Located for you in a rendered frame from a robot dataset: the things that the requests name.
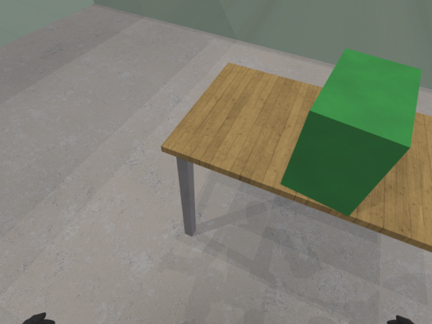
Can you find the table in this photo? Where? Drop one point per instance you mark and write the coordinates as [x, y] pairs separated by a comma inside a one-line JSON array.
[[246, 126]]

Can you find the carton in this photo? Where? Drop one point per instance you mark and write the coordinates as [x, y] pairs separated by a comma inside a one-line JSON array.
[[358, 128]]

